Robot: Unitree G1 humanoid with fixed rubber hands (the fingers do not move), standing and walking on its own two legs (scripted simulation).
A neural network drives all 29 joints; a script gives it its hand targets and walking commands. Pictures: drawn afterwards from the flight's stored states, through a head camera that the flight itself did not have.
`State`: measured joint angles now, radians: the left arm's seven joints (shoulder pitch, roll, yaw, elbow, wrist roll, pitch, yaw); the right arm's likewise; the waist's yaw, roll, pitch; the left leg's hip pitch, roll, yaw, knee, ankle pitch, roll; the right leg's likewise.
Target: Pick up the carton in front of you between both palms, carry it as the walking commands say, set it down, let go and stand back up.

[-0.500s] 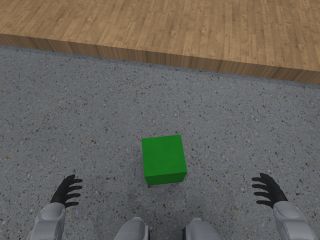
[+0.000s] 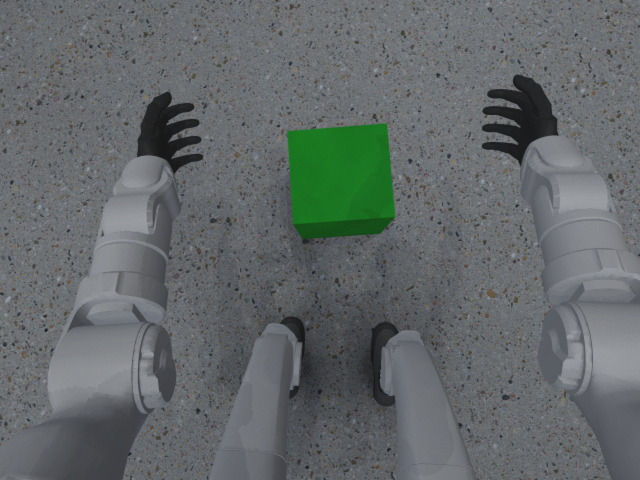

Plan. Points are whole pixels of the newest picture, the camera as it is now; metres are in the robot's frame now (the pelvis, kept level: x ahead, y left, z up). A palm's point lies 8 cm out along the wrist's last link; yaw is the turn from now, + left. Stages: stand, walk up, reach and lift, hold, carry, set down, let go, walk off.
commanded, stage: reach and lift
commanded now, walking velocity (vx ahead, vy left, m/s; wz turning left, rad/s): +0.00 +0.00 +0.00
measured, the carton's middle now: (339, 188) +0.55 +0.02 -0.55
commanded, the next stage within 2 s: none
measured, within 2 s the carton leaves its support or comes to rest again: neither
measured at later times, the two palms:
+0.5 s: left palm (214, 133) +0.53 +0.21 -0.19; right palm (470, 111) +0.58 -0.16 -0.18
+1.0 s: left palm (249, 179) +0.53 +0.21 -0.41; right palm (430, 167) +0.57 -0.17 -0.42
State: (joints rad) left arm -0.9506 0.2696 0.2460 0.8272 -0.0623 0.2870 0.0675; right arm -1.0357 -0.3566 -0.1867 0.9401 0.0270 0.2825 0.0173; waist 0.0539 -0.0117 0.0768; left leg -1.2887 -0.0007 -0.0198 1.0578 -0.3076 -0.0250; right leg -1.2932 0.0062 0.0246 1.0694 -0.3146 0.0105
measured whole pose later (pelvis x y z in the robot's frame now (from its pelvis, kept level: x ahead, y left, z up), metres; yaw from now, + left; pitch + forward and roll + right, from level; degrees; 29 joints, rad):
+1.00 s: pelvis -0.03 +0.00 -0.26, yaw +2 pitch +43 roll +2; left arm -1.49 0.32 0.23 1.06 -0.17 0.14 0.13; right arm -1.58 -0.45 -0.07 1.15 0.15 0.15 -0.08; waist 0.05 0.01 0.27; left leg -2.24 -0.05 -0.04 2.02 -0.53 -0.07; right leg -2.24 0.06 0.06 2.04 -0.55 0.04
